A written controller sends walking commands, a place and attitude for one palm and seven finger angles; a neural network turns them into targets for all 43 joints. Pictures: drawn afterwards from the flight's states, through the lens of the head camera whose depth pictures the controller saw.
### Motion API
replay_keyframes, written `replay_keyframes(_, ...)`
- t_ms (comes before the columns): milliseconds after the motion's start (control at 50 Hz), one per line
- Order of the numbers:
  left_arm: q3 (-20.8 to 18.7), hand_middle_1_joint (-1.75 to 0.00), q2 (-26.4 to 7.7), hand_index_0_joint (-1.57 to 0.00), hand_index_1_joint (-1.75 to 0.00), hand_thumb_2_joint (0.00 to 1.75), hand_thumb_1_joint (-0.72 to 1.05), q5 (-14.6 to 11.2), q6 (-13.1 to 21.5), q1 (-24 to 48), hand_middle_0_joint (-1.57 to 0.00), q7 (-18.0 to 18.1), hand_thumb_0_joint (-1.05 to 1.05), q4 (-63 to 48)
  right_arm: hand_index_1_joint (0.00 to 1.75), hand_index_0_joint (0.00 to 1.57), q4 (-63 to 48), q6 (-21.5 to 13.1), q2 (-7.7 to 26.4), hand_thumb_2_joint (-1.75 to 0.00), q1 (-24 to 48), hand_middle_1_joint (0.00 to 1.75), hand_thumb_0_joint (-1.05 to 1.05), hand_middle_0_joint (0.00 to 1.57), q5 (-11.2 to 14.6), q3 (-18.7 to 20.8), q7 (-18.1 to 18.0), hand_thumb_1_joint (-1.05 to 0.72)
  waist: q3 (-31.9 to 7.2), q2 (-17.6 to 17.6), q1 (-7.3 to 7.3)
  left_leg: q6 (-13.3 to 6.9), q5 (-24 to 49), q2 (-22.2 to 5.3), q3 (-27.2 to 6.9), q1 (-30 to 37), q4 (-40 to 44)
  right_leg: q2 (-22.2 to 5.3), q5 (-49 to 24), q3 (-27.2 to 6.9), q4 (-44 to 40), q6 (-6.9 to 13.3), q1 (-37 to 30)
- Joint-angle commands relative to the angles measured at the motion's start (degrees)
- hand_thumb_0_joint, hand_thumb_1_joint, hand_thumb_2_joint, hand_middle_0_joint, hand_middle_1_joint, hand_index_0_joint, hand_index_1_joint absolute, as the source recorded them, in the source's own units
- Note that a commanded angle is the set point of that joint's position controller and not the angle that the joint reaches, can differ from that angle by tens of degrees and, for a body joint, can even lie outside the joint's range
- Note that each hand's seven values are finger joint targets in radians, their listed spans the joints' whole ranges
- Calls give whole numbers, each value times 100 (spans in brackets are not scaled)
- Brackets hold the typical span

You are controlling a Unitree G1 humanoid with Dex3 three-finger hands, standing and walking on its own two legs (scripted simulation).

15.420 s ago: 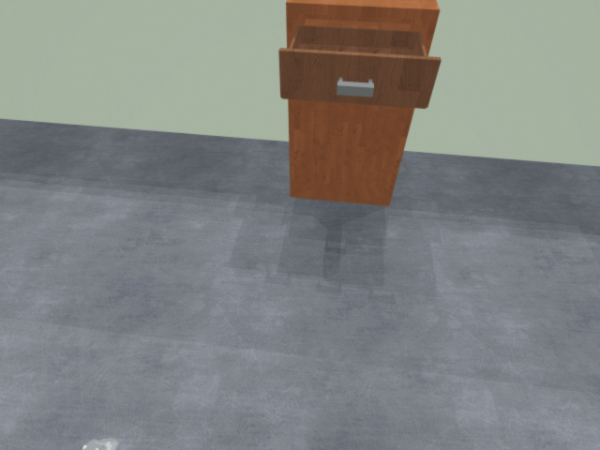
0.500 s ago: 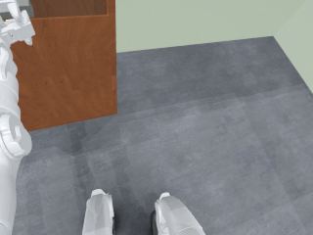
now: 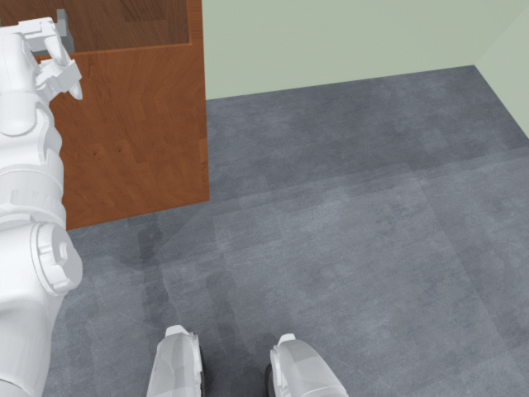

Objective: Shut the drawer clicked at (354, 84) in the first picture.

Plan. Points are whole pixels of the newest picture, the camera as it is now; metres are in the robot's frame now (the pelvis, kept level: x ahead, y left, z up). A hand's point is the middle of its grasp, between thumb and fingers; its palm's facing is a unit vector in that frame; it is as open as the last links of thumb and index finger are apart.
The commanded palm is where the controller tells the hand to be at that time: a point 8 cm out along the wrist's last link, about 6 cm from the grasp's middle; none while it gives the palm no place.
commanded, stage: pull the fist back off the drawer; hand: left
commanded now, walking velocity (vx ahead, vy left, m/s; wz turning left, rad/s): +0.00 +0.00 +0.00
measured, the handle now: (29, 29) +0.63 +0.28 +0.09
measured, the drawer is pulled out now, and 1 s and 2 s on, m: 0.00 0.00 0.00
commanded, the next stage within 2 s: draw the hand back to the body in 0.12 s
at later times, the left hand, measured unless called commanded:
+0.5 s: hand (47, 97) +0.48 +0.22 +0.13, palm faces +0.20 -0.98 -0.03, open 3.3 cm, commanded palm +0.43 +0.25 +0.14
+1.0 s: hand out of the picture +0.34 +0.22 +0.19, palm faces +0.33 -0.91 -0.27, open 3.3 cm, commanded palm +0.28 +0.26 +0.21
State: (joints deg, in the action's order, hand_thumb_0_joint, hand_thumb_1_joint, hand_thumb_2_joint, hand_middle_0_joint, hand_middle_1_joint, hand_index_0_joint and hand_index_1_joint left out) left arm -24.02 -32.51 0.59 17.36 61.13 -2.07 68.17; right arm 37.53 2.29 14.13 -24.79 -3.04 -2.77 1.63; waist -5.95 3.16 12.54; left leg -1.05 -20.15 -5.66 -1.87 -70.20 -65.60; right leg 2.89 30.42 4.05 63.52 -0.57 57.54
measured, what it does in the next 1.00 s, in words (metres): rises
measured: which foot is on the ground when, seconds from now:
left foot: down 0.00-1.00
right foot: down 0.00-1.00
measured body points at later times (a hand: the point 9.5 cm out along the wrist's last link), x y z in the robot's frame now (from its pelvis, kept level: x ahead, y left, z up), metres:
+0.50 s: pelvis +0.05 -0.01 +0.04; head +0.13 +0.00 +0.49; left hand +0.46 +0.27 +0.13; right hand +0.11 -0.27 -0.07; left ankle +0.09 +0.11 -0.64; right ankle +0.00 -0.14 -0.64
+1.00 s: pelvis +0.05 -0.02 +0.09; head +0.05 -0.04 +0.54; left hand +0.31 +0.27 +0.21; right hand +0.25 -0.24 +0.01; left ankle +0.09 +0.11 -0.64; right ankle +0.00 -0.14 -0.64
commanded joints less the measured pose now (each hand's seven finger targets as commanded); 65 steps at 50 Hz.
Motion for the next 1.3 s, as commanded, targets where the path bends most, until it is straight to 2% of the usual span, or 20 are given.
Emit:
replay_keyframes(0, 24, -160, -1001, -140, -160, 90, 90, -198, 453, 2111, -140, -7, 0, -1343, 30, 20, -267, 42, 1188, -90, -947, 30, 0, 20, 28, 478, -67, -90, -2728, 802, -95, -56, 700, 158, -351, 4057, 784, 208, -922, 25, -1155, 182, 183)
replay_keyframes(180, -38, -160, -882, -140, -160, 90, 90, -252, 847, 1777, -140, -18, 0, -1540, 30, 20, -199, 172, 1111, -90, -884, 30, 0, 20, 54, 557, -56, -90, -2766, 661, -164, -75, 1692, 224, -182, 4227, 660, 201, -1878, -84, -1129, 164, -307)
replay_keyframes(200, -44, -160, -862, -140, -160, 90, 90, -274, 848, 1683, -140, -56, 0, -1557, 30, 20, -226, 201, 1104, -90, -857, 30, 0, 20, 59, 563, -50, -90, -2791, 693, -212, -69, 1740, 239, -159, 4226, 649, 197, -1949, -100, -1131, 161, -368)
replay_keyframes(240, -175, -160, -891, -140, -160, 90, 90, -401, 855, 1053, -140, -153, 0, -2116, 30, 20, -419, 256, 1093, -90, -759, 30, 0, 20, 114, 605, -43, -90, -3276, 773, -508, -54, 2114, 274, -72, 4580, 763, 212, -2373, -110, -1160, 185, -897)
replay_keyframes(280, -74, -160, -639, -140, -160, 90, 90, -569, 777, 318, -140, -255, 0, -2706, 30, 20, -584, 298, 1027, -90, -612, 30, 0, 20, 216, 620, -18, -90, -3532, 905, -686, -53, 2608, 319, 2, 4954, 838, 237, -2918, -112, -1219, 194, -1304)
replay_keyframes(320, -146, -160, -676, -140, -160, 90, 90, -755, 574, -211, -140, -314, 0, -3127, 30, 20, -690, 337, 1022, -90, -491, 30, 0, 20, 314, 630, -49, -90, -3286, 468, -718, -102, 2545, 355, 92, 4773, 980, 245, -3311, -150, -1398, 134, -1814)
replay_keyframes(380, 83, -160, -318, -140, -160, 90, 90, -977, 340, -882, -140, -349, 0, -3964, 30, 20, -851, 277, 948, -90, -236, 30, 0, 20, 429, 617, -94, -90, -3058, 436, -788, -133, 2631, 406, 202, 4891, 1179, 210, -3804, -179, -1582, 103, -2248)
replay_keyframes(520, 542, -160, 213, -140, -160, 90, 90, -1232, 90, -1757, -140, -390, 0, -4684, 30, 20, -877, 36, 913, -90, 262, 30, 0, 20, 526, 572, -236, -90, -1932, 193, -750, -140, 2031, 436, 176, 5080, 1720, 161, -3279, -138, -2077, 82, -2352)
replay_keyframes(560, 693, -160, 325, -140, -160, 90, 90, -1274, 44, -1916, -140, -465, 0, -5058, 30, 20, -957, -35, 898, -90, 438, 30, 0, 20, 552, 557, -269, -90, -1878, 379, -811, -138, 1985, 456, 166, 5282, 1818, 133, -3170, -146, -2150, 115, -2445)
replay_keyframes(700, 576, -160, 323, -140, -160, 90, 90, -1524, -310, -2873, -140, -598, 0, -5704, 30, 20, -1226, -255, 835, -90, 1083, 30, 0, 20, 614, 449, -391, -90, -1497, -23, -1089, -156, 1520, 504, 168, 5344, 2302, 47, -2839, -143, -2521, 103, -2950)
replay_keyframes(720, 747, -160, -151, -140, -160, 90, 90, -838, -406, -3196, -140, -106, 0, -6205, 30, 20, -1378, -180, 780, -90, 1562, 30, 0, 20, 606, 464, -473, -90, -1455, -65, -1272, -127, 1421, 532, 345, 5766, 2614, -75, -2792, -423, -2985, 149, -2961)
replay_keyframes(760, 1104, -160, 337, -140, -160, 90, 90, -734, -599, -3477, -140, 297, 0, -6640, 30, 20, -1424, -182, 715, -90, 1682, 30, 0, 20, 589, 394, -572, -90, -1132, 90, -1170, -132, 1289, 531, 355, 5924, 2909, -84, -2573, -393, -3267, 153, -3188)
replay_keyframes(800, 931, -160, 219, -140, -160, 90, 90, -644, -778, -3868, -140, 541, 0, -6613, 30, 20, -1368, -153, 722, -90, 1789, 30, 0, 20, 577, 359, -654, -90, -766, -272, -1185, -141, 1167, 503, 355, 5954, 3166, -90, -2451, -352, -3505, 123, -3369)
replay_keyframes(860, 858, -160, 151, -140, -160, 90, 90, -579, -851, -4146, -140, 688, 0, -7041, 30, 20, -1375, -215, 715, -90, 1961, 30, 0, 20, 544, 334, -731, -90, -646, -287, -1246, -154, 1208, 513, 360, 6303, 3496, -87, -2390, -364, -3866, 119, -3676)
replay_keyframes(980, 947, -160, 451, -140, -160, 90, 90, -572, -954, -5381, -140, 779, 0, -8022, 30, 20, -1361, -371, 594, -90, 2135, 30, 0, 20, 479, 250, -735, -90, -421, 54, -1363, -138, 1553, 498, 416, 6862, 3959, -169, -2647, -316, -4252, 145, -4338)
replay_keyframes(1060, 675, -160, 301, -140, -160, 90, 90, -552, -949, -6131, -140, 799, 0, -8638, 30, 20, -1322, -480, 617, -90, 2243, 30, 0, 20, 401, 290, -711, -90, -249, -242, -1450, -142, 1847, 505, 484, 7110, 4124, -134, -2943, -315, -4589, 112, -4498)
replay_keyframes(1080, 755, -160, 458, -140, -160, 90, 90, -566, -953, -6350, -140, 787, 0, -8822, 30, 20, -1336, -484, 574, -90, 2243, 30, 0, 20, 406, 280, -699, -90, -199, -21, -1444, -138, 1890, 492, 500, 7132, 4162, -184, -2987, -317, -4528, 123, -4612)
replay_keyframes(1160, 511, -160, 347, -140, -160, 90, 90, -550, -917, -7077, -140, 789, 0, -9323, 30, 20, -1311, -586, 574, -90, 2300, 30, 0, 20, 345, 319, -671, -90, 55, -255, -1510, -125, 1979, 492, 519, 7241, 4248, -139, -3000, -288, -4780, 99, -4592)
replay_keyframes(1220, 464, -160, 408, -140, -160, 90, 90, -547, -860, -7504, -140, 809, 0, -9907, 30, 20, -1328, -649, 528, -90, 2272, 30, 0, 20, 328, 318, -651, -90, -1, 61, -1526, -109, 2035, 490, 507, 7297, 4268, -183, -3015, -272, -4706, 114, -4743)
replay_keyframes(1280, 349, -160, 408, -140, -160, 90, 90, -564, -824, -8075, -140, 805, 0, -10241, 30, 20, -1339, -730, 504, -90, 2267, 30, 0, 20, 308, 338, -636, -90, 161, -73, -1549, -112, 1999, 488, 525, 7253, 4270, -193, -2980, -262, -4770, 94, -4748)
